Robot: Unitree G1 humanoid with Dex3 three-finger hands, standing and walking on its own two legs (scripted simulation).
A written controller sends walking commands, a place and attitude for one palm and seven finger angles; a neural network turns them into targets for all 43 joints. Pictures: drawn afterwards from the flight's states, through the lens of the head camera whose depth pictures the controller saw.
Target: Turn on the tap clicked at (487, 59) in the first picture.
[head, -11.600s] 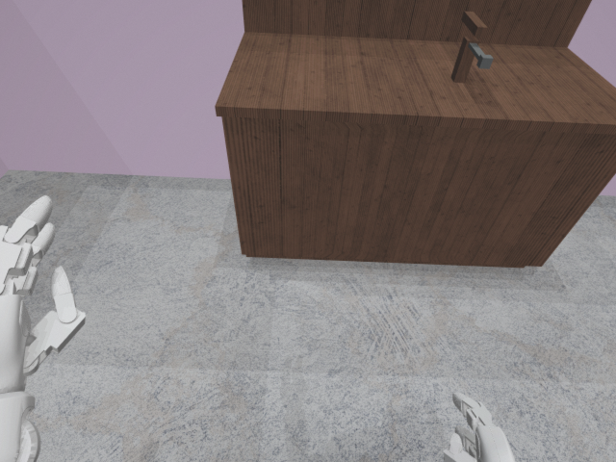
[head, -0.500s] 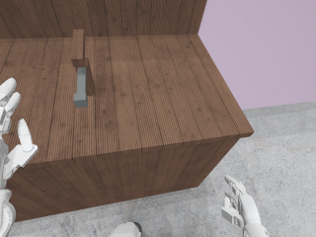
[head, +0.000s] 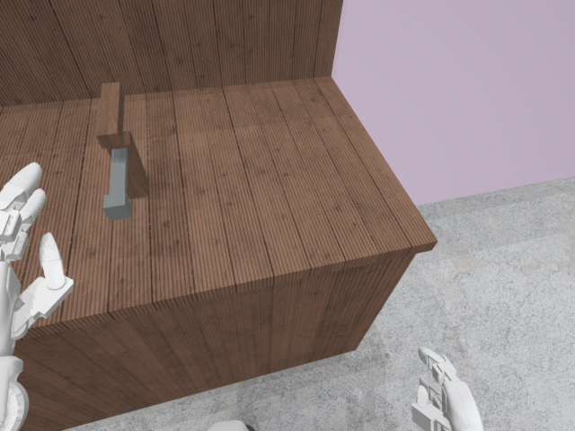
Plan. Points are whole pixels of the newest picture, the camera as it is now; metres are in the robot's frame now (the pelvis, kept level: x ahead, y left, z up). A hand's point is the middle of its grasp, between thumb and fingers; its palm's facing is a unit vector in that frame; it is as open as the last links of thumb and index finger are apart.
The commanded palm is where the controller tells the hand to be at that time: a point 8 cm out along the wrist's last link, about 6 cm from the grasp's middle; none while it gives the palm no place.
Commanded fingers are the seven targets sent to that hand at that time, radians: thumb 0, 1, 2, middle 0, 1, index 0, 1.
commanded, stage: shuffle to correct the standing spot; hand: left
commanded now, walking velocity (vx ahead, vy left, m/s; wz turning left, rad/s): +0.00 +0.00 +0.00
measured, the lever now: (117, 206) +0.37 +0.27 +0.09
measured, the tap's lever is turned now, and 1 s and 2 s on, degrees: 0 0 0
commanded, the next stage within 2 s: come to a stop and stand still in 0.20 s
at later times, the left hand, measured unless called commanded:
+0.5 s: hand (111, 263) +0.24 +0.21 +0.16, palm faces +0.35 -0.87 -0.36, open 7.5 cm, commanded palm +0.19 +0.25 +0.18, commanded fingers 0.00 0.90 0.90 -0.20 -0.30 -0.20 -0.30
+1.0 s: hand (85, 266) +0.24 +0.23 +0.16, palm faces +0.35 -0.85 -0.39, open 7.4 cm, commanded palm +0.18 +0.27 +0.18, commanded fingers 0.00 0.90 0.90 -0.20 -0.30 -0.20 -0.30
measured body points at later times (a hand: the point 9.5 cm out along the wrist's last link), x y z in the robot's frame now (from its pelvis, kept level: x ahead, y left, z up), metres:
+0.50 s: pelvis +0.03 -0.03 +0.00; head +0.05 -0.02 +0.45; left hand +0.22 +0.25 +0.18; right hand +0.22 -0.24 -0.07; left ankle +0.09 +0.10 -0.74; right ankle +0.02 -0.17 -0.74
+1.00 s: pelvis +0.03 -0.01 +0.00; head +0.06 +0.00 +0.45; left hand +0.21 +0.28 +0.18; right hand +0.22 -0.23 -0.07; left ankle +0.09 +0.10 -0.74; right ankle +0.02 -0.17 -0.74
